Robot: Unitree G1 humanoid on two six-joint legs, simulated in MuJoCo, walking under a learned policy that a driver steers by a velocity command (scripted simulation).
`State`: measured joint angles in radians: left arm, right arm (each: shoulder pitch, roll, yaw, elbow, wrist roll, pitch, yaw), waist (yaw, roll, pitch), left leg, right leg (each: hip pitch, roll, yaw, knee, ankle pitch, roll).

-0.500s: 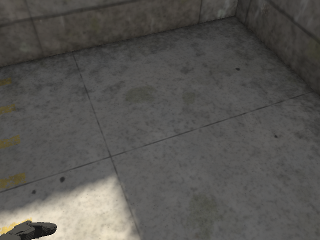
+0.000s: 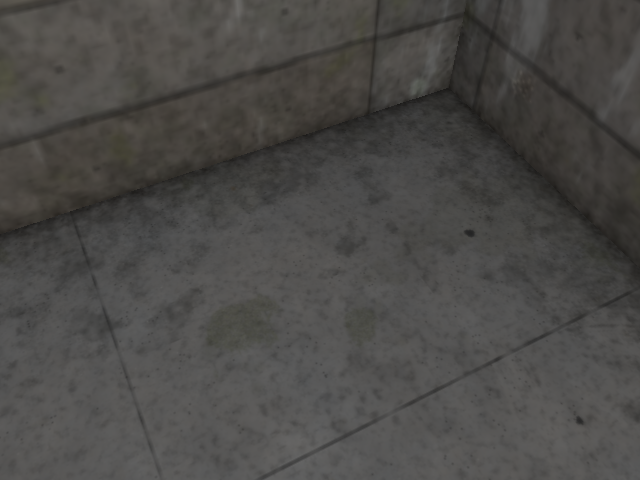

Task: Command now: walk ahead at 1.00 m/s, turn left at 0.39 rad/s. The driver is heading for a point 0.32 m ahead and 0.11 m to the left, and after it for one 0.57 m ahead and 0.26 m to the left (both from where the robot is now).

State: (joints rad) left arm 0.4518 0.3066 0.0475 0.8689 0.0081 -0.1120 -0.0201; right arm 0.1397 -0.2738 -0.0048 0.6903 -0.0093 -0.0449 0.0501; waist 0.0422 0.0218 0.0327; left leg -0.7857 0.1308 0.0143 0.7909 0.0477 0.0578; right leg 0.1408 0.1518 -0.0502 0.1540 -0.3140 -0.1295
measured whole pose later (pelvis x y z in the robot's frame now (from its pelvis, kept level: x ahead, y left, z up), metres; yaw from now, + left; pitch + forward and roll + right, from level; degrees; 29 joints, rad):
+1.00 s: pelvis +0.76 +0.17 +0.00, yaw +30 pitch +1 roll -2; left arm 0.21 0.31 0.04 0.85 0.00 -0.09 0.00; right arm 0.01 -0.28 0.01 0.65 -0.04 -0.05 -0.01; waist 0.07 0.04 0.05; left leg -0.40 0.02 -0.07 0.48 -0.08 0.00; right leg -0.16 0.02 -0.05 0.48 -0.32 0.00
